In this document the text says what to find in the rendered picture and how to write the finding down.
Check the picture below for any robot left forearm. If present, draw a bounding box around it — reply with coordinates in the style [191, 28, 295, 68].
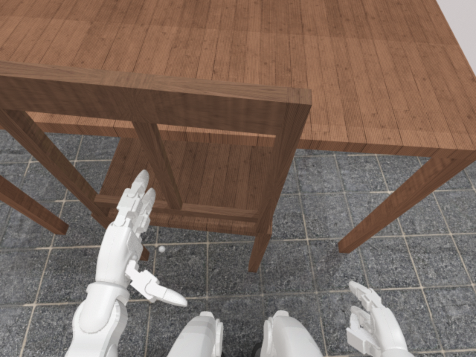
[65, 282, 130, 357]

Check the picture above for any right robot hand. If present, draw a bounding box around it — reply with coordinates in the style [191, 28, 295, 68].
[347, 281, 408, 357]

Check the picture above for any left robot hand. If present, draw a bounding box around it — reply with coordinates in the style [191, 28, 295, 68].
[95, 170, 187, 307]

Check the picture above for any robot right thigh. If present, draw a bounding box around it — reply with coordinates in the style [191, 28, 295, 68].
[263, 315, 323, 357]

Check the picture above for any chair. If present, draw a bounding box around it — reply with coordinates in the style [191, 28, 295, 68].
[0, 60, 312, 273]

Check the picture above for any table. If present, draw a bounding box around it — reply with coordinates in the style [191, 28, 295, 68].
[0, 0, 476, 254]

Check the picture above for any robot thigh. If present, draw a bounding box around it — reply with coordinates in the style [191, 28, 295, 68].
[263, 315, 323, 357]
[167, 316, 223, 357]

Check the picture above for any robot left thigh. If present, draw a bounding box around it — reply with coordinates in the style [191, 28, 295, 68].
[167, 316, 223, 357]

